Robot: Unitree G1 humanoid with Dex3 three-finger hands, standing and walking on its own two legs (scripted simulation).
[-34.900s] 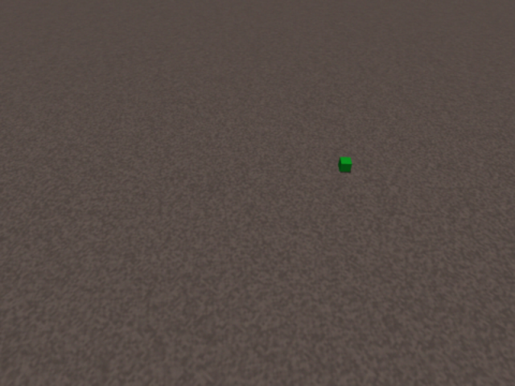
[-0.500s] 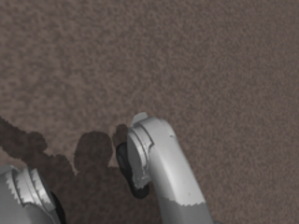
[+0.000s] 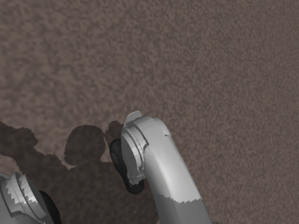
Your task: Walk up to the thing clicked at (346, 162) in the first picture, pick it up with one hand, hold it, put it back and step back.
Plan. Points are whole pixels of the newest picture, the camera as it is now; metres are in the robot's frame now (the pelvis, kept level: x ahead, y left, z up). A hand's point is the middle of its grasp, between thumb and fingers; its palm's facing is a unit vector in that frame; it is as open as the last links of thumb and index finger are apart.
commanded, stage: close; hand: left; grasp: from above
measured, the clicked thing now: out of the picture +0.49 +0.30 -0.29
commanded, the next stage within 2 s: settle in 1.10 s
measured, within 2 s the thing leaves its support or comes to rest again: leaves its support in 1.48 s
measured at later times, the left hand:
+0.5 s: hand out of the picture +0.48 +0.29 -0.26, palm faces -0.35 -0.28 -0.90, open 9.7 cm
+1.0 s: hand out of the picture +0.48 +0.30 -0.25, palm faces -0.34 -0.27 -0.90, open 8.8 cm
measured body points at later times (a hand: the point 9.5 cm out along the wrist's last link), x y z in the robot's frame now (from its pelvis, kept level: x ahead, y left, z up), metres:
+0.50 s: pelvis +0.00 +0.00 +0.00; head +0.30 +0.11 +0.31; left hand +0.49 +0.30 -0.21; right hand -0.02 -0.24 -0.03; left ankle +0.06 +0.13 -0.29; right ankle +0.14 -0.14 -0.29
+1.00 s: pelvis +0.00 +0.00 +0.01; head +0.30 +0.11 +0.32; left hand +0.49 +0.31 -0.20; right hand -0.01 -0.24 -0.03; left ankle +0.06 +0.13 -0.29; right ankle +0.14 -0.14 -0.29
